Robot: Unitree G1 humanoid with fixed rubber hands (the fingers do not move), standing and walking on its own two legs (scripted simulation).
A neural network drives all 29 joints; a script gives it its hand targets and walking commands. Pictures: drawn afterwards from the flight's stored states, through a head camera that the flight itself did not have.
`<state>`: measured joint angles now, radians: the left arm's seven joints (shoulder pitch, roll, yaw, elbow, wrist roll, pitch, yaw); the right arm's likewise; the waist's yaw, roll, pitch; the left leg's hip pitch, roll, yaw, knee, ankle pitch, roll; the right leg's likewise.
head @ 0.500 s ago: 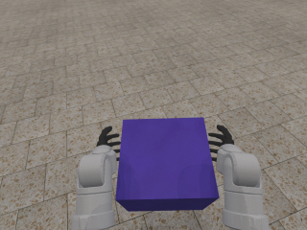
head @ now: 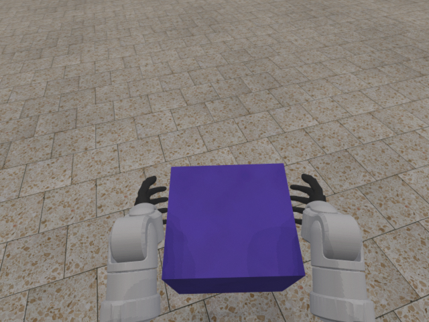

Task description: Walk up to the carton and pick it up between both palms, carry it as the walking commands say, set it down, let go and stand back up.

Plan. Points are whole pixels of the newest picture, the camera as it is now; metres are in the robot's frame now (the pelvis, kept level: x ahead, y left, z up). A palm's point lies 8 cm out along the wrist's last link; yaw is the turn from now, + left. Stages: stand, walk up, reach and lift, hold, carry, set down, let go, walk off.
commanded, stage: carry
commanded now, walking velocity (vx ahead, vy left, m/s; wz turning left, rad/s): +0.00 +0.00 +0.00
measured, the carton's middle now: (229, 231) +0.30 +0.00 -0.02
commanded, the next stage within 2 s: none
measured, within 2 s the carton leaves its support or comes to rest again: neither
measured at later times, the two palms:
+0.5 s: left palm (148, 211) +0.29 +0.15 +0.07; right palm (312, 210) +0.30 -0.15 +0.07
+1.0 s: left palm (148, 214) +0.29 +0.15 +0.07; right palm (315, 213) +0.29 -0.15 +0.07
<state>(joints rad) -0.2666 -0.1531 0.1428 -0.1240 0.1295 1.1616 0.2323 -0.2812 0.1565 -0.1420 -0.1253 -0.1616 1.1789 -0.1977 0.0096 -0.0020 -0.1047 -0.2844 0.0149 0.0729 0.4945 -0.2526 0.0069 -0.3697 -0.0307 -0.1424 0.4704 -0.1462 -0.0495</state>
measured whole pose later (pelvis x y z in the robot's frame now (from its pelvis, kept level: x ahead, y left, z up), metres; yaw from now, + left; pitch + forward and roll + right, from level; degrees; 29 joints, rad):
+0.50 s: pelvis +0.01 +0.00 +0.00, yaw +0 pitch +2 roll +0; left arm -0.25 -0.15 0.14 -0.06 0.17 1.06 0.18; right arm -0.26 0.15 -0.14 -0.06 -0.18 1.07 -0.16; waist 0.00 0.00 -0.10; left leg -0.27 0.02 0.07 0.51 -0.28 0.01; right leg -0.36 -0.03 -0.14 0.50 -0.18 -0.04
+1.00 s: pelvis +0.02 +0.00 +0.00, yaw +0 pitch +2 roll +0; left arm -0.17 -0.14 0.13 -0.07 0.16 0.99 0.12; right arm -0.19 0.14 -0.13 -0.07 -0.17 1.00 -0.11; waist 0.00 0.01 -0.11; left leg -0.26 0.03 0.07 0.51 -0.29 0.00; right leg -0.35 -0.02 -0.14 0.49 -0.19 -0.05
